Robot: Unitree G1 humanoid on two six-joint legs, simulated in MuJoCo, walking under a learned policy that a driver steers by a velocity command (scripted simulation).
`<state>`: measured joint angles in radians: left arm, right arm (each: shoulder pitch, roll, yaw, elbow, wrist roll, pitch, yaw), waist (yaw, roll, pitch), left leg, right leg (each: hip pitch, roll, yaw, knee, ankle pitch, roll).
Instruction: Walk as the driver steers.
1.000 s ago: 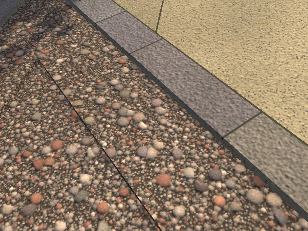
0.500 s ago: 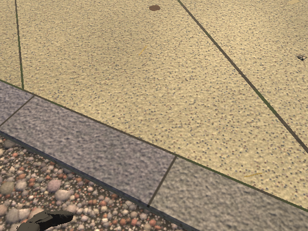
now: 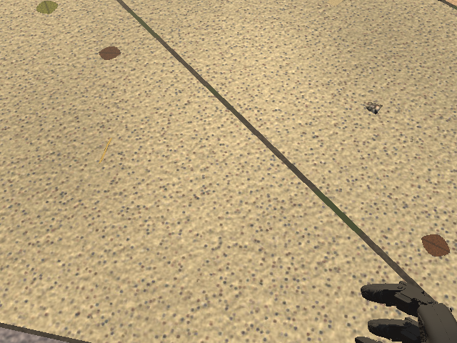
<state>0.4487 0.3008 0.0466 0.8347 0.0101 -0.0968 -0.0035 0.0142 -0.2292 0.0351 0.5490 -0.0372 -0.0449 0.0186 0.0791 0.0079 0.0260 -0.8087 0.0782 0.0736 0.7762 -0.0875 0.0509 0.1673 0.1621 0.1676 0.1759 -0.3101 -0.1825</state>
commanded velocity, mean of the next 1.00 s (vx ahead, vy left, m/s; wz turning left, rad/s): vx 0.16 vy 0.00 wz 0.75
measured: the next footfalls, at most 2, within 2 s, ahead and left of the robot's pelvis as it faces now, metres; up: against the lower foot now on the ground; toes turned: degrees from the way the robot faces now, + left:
left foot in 0.04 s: +0.27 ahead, +0.11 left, +0.04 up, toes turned +3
right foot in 0.44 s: +0.59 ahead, -0.01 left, +0.04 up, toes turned +29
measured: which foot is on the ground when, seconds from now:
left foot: up 0.00-0.02, down 0.04-0.44, up 0.46-0.82, down 0.84-1.00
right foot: down 0.00-0.06, up 0.08-0.42, down 0.44-0.84, up 0.86-1.00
